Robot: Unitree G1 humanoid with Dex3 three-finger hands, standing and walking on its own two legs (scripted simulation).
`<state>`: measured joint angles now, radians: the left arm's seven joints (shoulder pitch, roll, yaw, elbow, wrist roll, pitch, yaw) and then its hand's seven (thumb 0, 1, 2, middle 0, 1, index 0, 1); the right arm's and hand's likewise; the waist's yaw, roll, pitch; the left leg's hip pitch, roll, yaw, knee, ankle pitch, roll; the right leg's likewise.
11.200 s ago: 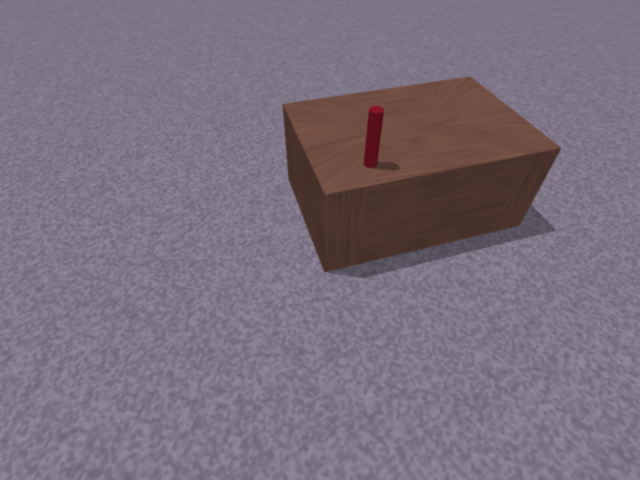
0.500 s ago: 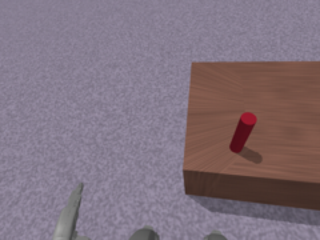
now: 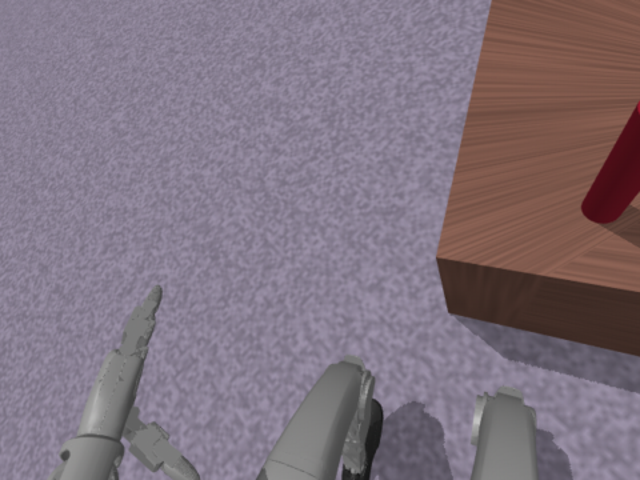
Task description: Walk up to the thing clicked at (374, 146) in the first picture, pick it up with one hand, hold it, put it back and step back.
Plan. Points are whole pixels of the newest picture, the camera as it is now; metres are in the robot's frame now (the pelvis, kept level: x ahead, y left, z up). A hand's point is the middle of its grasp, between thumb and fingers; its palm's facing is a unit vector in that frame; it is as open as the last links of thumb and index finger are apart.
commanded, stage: close in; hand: right
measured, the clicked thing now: (628, 168) +0.53 -0.23 -0.07
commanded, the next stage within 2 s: rest palm in 0.64 s
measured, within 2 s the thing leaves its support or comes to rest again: leaves its support in 1.76 s
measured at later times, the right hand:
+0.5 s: hand (639, 210) +0.49 -0.25 -0.11, palm faces +0.22 +0.98 +0.03, open 17.5 cm
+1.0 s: hand (598, 206) +0.50 -0.21 -0.12, palm faces +0.21 +0.98 +0.01, open 16.7 cm
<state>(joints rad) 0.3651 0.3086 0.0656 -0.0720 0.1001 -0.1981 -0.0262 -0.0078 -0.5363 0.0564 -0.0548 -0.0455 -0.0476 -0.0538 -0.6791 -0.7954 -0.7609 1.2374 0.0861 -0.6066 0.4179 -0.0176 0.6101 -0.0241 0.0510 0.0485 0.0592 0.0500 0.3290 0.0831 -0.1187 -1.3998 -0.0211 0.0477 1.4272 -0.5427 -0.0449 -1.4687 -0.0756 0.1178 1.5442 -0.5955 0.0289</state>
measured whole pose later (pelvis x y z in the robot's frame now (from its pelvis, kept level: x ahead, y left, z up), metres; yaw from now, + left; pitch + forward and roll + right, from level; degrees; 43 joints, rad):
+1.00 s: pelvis -0.02 +0.01 -0.06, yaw +1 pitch +32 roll +6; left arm 0.51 0.35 0.19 -0.55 0.07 -0.14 -0.10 -0.01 -0.56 0.07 -0.06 -0.05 -0.06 -0.06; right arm -0.71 -0.61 -0.65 1.05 -0.05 -0.57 0.10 -0.01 0.45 -0.03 0.19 0.09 0.18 0.09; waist 0.40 0.06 -0.14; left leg -1.65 -0.02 0.04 1.68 -0.60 -0.04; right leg -1.70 -0.07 0.13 1.77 -0.64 0.04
